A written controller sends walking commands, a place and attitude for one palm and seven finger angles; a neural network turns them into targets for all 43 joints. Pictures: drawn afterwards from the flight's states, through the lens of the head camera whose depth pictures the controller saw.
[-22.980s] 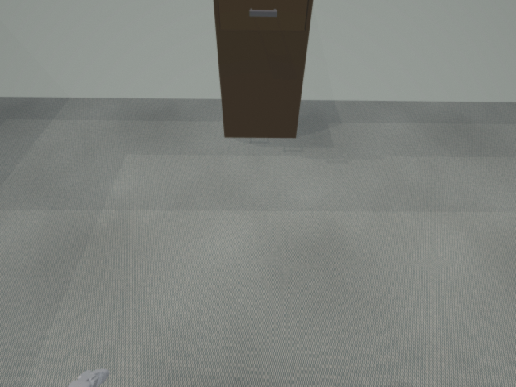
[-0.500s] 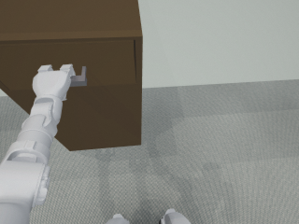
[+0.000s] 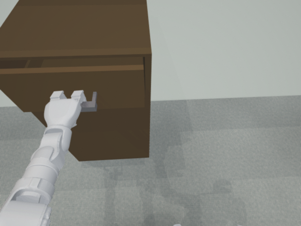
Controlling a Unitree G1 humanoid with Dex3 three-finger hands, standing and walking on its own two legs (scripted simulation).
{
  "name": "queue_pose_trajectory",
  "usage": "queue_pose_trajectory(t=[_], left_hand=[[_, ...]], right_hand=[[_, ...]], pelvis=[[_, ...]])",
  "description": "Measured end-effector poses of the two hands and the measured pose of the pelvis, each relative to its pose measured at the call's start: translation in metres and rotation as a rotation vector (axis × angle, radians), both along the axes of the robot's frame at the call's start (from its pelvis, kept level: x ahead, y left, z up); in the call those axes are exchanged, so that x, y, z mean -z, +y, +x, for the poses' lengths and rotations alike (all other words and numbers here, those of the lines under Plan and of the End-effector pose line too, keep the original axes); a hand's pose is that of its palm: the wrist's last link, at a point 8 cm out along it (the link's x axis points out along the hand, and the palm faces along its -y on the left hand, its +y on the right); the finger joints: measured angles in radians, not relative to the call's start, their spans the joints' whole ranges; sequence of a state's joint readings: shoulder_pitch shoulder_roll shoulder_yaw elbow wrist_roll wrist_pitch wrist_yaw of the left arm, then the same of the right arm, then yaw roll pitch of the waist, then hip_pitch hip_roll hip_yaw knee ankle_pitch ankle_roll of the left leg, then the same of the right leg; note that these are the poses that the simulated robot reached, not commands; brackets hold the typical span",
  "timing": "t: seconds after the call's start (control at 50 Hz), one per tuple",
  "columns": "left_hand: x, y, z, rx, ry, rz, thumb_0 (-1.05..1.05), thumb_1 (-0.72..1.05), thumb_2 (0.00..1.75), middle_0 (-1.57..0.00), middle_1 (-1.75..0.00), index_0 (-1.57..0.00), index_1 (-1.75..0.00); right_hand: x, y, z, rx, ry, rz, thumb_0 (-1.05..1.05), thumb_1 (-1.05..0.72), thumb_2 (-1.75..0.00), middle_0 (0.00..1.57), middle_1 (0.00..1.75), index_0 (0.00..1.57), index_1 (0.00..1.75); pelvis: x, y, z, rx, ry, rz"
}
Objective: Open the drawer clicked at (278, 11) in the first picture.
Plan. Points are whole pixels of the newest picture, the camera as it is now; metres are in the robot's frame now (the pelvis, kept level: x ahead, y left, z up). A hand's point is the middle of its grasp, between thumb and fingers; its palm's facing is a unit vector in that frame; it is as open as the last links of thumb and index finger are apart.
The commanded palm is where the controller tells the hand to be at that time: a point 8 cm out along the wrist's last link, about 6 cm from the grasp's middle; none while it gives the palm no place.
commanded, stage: pull the drawer open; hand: left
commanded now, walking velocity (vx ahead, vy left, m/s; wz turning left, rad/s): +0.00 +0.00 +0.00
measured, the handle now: (75, 101) +0.47 +0.23 +0.02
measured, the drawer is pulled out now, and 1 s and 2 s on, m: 0.05 0.17 0.28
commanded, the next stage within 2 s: none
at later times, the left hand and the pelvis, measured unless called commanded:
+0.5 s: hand (67, 140) +0.35 +0.23 +0.00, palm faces -0.02 -0.04 -1.00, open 5.6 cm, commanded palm +0.31 +0.24 +0.05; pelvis -0.02 -0.01 +0.00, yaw +1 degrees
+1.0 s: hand (63, 163) +0.29 +0.23 +0.00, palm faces +0.00 -0.06 -1.00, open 5.5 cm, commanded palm +0.25 +0.23 +0.05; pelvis -0.01 -0.01 +0.00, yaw +1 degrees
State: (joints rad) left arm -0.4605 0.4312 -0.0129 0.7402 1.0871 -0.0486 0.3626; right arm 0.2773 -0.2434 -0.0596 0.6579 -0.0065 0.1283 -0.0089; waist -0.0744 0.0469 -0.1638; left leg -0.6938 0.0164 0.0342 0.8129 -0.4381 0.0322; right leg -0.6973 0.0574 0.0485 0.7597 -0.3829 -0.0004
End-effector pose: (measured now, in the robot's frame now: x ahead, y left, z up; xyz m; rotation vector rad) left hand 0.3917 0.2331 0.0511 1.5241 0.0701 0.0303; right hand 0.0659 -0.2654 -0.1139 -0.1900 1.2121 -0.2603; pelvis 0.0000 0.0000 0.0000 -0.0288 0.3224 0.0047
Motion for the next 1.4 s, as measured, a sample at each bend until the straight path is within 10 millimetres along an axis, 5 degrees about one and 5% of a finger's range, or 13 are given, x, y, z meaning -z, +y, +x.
queue_pose_trajectory(t=[0.28, 0.76, 1.18, 1.4], left_hand=[[0.000, -0.002, -0.043, -0.006, -0.011, -0.002, 0.01, 0.73, 0.81, -0.30, -1.35, -0.39, -1.35], [0.000, -0.004, -0.083, -0.021, -0.001, 0.000, 0.01, 0.73, 0.79, -0.30, -1.34, -0.40, -1.35], [0.000, -0.009, -0.149, -0.049, -0.020, 0.000, 0.02, 0.72, 0.81, -0.29, -1.34, -0.41, -1.35], [-0.001, -0.011, -0.162, -0.071, -0.006, -0.009, 0.03, 0.72, 0.80, -0.29, -1.33, -0.41, -1.35]], right_hand=[[-0.007, 0.000, 0.029, -0.052, -0.103, 0.002, 0.01, -0.91, -0.90, 0.20, 0.30, 0.20, 0.30], [-0.006, -0.005, 0.022, -0.041, -0.153, 0.012, 0.01, -0.91, -0.90, 0.20, 0.30, 0.20, 0.30], [-0.021, 0.013, 0.089, -0.166, -0.315, 0.043, 0.01, -0.91, -0.90, 0.20, 0.30, 0.20, 0.30], [-0.021, 0.018, 0.097, -0.200, -0.338, 0.063, 0.01, -0.91, -0.90, 0.20, 0.30, 0.20, 0.30]], pelvis=[[-0.002, -0.005, -0.007, -0.010, -0.048, 0.007], [-0.004, -0.012, -0.017, 0.003, -0.087, 0.021], [-0.004, -0.015, -0.015, -0.016, -0.136, 0.026], [-0.004, -0.021, -0.016, -0.017, -0.146, 0.033]])
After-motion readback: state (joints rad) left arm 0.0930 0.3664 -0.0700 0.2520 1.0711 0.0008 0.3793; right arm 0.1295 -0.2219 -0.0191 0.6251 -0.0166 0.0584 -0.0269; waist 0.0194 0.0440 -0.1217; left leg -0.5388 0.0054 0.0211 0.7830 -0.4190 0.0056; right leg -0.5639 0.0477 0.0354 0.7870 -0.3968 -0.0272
